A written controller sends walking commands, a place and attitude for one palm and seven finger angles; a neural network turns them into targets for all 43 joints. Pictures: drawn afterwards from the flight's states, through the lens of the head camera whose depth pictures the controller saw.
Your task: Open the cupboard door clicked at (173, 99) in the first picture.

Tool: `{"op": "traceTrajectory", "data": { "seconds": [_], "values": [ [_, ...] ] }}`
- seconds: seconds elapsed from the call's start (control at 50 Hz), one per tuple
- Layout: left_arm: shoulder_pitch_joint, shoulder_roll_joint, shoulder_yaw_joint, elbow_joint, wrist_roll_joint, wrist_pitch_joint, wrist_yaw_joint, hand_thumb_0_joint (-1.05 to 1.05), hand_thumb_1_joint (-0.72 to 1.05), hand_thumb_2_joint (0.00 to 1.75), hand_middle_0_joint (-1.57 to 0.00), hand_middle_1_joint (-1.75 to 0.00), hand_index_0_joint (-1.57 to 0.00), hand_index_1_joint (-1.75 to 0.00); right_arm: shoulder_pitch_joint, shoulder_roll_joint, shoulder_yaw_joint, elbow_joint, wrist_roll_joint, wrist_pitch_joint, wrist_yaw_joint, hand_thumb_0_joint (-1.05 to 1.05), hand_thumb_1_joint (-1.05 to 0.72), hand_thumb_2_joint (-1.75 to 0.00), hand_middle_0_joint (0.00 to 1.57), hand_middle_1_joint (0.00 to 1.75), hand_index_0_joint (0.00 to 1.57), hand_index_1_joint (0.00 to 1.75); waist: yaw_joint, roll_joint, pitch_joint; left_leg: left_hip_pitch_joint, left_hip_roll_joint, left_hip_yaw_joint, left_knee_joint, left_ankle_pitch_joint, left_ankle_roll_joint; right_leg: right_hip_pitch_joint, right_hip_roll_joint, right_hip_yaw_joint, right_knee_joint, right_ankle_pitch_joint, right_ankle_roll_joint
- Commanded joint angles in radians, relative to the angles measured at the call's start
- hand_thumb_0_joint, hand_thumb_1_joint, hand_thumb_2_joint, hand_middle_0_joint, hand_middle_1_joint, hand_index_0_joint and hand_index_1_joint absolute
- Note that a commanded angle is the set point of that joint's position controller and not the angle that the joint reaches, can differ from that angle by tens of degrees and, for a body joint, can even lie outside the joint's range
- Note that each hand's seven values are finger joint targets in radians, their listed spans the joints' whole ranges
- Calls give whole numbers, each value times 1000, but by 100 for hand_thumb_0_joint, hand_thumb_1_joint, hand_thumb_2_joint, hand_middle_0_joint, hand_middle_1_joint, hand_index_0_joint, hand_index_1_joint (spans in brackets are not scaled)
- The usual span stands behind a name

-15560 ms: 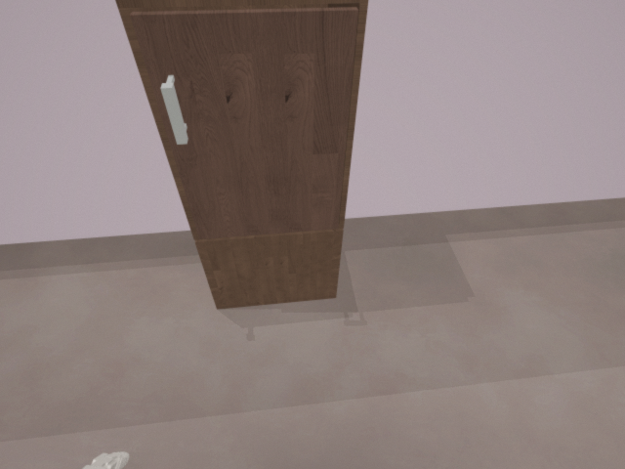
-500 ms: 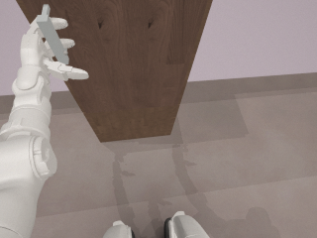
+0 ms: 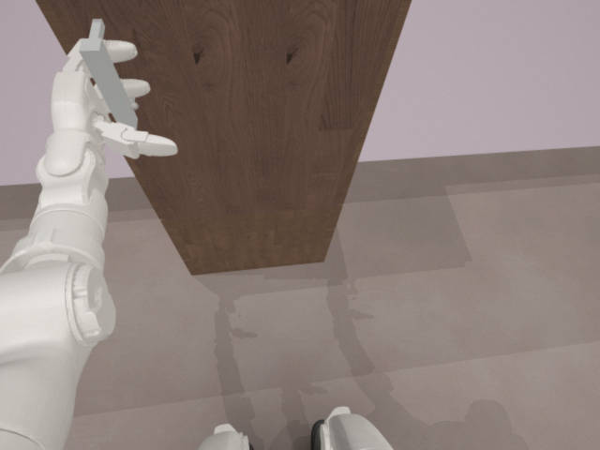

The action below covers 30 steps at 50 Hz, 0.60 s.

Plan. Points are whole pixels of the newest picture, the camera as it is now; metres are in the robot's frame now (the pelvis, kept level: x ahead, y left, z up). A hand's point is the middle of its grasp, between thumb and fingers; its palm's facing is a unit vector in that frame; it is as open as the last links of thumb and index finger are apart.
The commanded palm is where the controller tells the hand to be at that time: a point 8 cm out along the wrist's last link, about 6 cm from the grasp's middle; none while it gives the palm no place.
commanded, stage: close the thumb around the handle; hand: left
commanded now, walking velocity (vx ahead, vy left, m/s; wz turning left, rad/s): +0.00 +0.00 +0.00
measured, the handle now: (113, 78) +0.58 +0.19 +0.11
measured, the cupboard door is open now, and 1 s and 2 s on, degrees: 0 0 41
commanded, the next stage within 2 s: pull the door open along its arc in 0.76 s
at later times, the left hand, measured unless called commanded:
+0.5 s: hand (134, 105) +0.53 +0.16 +0.11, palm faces +0.02 -1.00 -0.01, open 8.7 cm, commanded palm +0.51 +0.20 +0.11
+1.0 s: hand (134, 106) +0.53 +0.16 +0.11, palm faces +0.01 -1.00 +0.00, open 5.3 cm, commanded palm +0.49 +0.21 +0.11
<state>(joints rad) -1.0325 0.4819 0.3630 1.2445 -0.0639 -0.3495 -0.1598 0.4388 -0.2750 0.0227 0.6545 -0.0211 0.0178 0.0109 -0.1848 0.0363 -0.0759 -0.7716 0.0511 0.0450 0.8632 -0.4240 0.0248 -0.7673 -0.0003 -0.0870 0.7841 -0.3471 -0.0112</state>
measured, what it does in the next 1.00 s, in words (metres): stands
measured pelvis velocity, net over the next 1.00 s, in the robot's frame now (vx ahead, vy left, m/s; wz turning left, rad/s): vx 0.00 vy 0.00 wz -0.01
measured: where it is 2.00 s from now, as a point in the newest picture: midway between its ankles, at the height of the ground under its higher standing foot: outside the picture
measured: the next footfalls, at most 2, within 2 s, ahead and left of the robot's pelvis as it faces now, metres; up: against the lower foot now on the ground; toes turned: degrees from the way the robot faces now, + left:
none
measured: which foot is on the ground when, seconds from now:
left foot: down 0.00-1.00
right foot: down 0.00-1.00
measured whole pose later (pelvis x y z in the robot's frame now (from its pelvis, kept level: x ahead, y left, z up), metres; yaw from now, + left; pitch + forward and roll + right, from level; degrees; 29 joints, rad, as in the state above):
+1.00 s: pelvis +0.00 +0.00 +0.00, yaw -1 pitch +19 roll -2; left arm -1.01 0.48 0.38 1.22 -0.06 -0.34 -0.17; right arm 0.45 -0.28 0.02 0.63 -0.02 0.03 0.01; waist -0.19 0.04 -0.08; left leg -0.78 0.05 0.06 0.87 -0.43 0.03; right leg -0.78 0.00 -0.07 0.79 -0.34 0.00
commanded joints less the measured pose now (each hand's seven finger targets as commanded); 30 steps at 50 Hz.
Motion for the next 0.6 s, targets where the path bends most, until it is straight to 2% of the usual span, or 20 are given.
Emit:
{"op": "traceTrajectory", "data": {
  "seconds": [0.0,0.02,0.04,0.1,0.14,0.18,0.2,0.24,0.28,0.32,0.34,0.36,0.4,0.44,0.46,0.48,0.52,0.54,0.56,0.58],
  "values": [
    [-493,235,26,-224,-7,-62,-5,0,-50,30,-30,-120,-30,-120,189,-175,-57,-40,-1,-5,-15,0,-90,-90,20,30,20,30,-27,59,-465,301,-33,-73,-70,420,6,215,48,53,-56,386,-1],
    [-493,224,20,-231,-7,-67,-6,0,-50,30,-30,-120,-30,-120,191,-173,-55,-44,-3,-5,-15,0,-90,-90,20,30,20,30,-22,83,-468,313,-36,-75,-70,443,5,214,48,50,-50,399,-4],
    [-479,228,27,-219,-5,-65,-6,0,-50,30,-30,-120,-30,-120,189,-173,-55,-44,-1,-3,-14,0,-90,-90,20,30,20,30,-19,78,-468,317,-33,-77,-69,449,2,207,48,48,-50,396,-3],
    [-460,211,20,-233,-7,-65,-5,0,-33,37,-31,-122,-31,-122,185,-171,-57,-50,-2,0,-11,0,-90,-90,20,30,20,30,-13,87,-476,332,-31,-76,-67,469,0,202,50,47,-48,398,-4],
    [-477,208,18,-238,-9,-67,-4,0,-22,42,-32,-123,-32,-123,187,-170,-58,-47,-3,2,-11,0,-90,-90,20,30,20,30,-22,85,-484,346,-28,-81,-61,494,-2,194,50,45,-43,412,-2],
    [-467,206,21,-218,-15,-60,-5,0,-11,47,-33,-124,-33,-124,183,-172,-57,-47,-1,2,-11,0,-90,-90,20,30,20,30,-25,62,-455,319,-29,-77,-65,457,-1,193,50,46,-49,391,0],
    [-460,228,37,-210,-12,-57,-5,0,-5,49,-33,-125,-33,-125,183,-173,-58,-48,-1,3,-12,0,-90,-90,20,30,20,30,-18,51,-450,302,-31,-75,-67,445,1,207,49,47,-49,391,-1],
    [-480,234,40,-248,-9,-65,-1,0,6,54,-34,-126,-34,-126,185,-172,-58,-52,-2,4,-13,0,-90,-90,20,30,20,30,-16,88,-491,339,-29,-81,-63,491,-2,202,48,47,-40,408,-2],
    [-460,195,13,-261,-5,-72,0,0,17,59,-35,-127,-35,-127,182,-166,-60,-53,-3,3,-10,0,-90,-90,20,30,20,30,-8,115,-508,379,-24,-87,-57,533,-10,175,49,40,-36,402,-4],
    [-468,161,-8,-247,-12,-70,2,0,28,64,-36,-128,-36,-128,185,-167,-59,-47,-6,3,-8,0,-90,-90,20,30,20,30,-26,89,-470,378,-20,-92,-59,527,-7,154,53,34,-41,385,-3],
    [-477,191,12,-262,-11,-72,4,0,34,66,-36,-129,-36,-129,187,-170,-63,-45,-5,4,-7,0,-90,-90,20,30,20,30,-18,88,-492,380,-19,-93,-59,529,-10,166,53,37,-39,390,-1],
    [-455,182,11,-249,-12,-67,4,0,40,68,-36,-130,-36,-130,183,-169,-63,-48,-3,6,-6,0,-90,-90,20,30,20,30,-11,103,-496,380,-21,-90,-60,528,-12,170,52,37,-40,389,-3],
    [-458,204,28,-246,-12,-63,11,0,51,73,-37,-131,-37,-131,184,-172,-63,-47,-4,7,-8,0,-90,-90,20,30,20,30,-14,66,-490,357,-21,-87,-61,513,-9,183,52,38,-40,395,-1],
    [-483,172,-5,-249,-7,-65,11,0,62,78,-38,-132,-38,-132,186,-169,-62,-41,-4,7,-7,0,-90,-90,20,30,20,30,-26,85,-470,365,-20,-90,-61,511,-9,158,52,36,-42,384,0],
    [-467,181,5,-234,-3,-63,12,0,68,80,-38,-133,-38,-133,187,-171,-62,-42,-5,6,-6,0,-90,-90,20,30,20,30,-17,80,-466,346,-25,-87,-63,487,-8,167,52,39,-44,374,-2],
    [-457,194,9,-212,2,-59,14,0,73,83,-39,-133,-39,-133,187,-173,-61,-41,-4,8,-8,0,-90,-90,20,30,20,30,-22,64,-442,332,-23,-89,-67,466,-7,163,51,38,-45,362,-3],
    [-492,187,5,-236,0,-64,16,0,84,88,-40,-134,-40,-134,192,-172,-61,-43,-6,6,-8,0,-90,-90,20,30,20,30,-26,76,-454,340,-26,-90,-68,470,-4,167,52,39,-45,364,-4],
    [-480,206,21,-243,2,-68,16,0,90,90,-40,-135,-40,-135,189,-172,-62,-43,-6,5,-8,0,-90,-90,20,30,20,30,-14,99,-479,351,-25,-88,-65,486,-8,175,50,40,-42,374,-5],
    [-473,186,6,-236,0,-66,14,0,90,90,-40,-135,-40,-135,189,-170,-61,-44,-6,6,-7,0,-90,-90,20,30,20,30,-21,86,-484,356,-25,-88,-64,488,-8,172,52,38,-42,377,-4],
    [-474,199,17,-235,-3,-66,13,0,90,90,-40,-135,-40,-135,189,-172,-62,-42,-6,6,-9,0,-90,-90,20,30,20,30,-18,81,-480,346,-25,-87,-64,476,-8,177,51,39,-43,372,-3]
  ]
}}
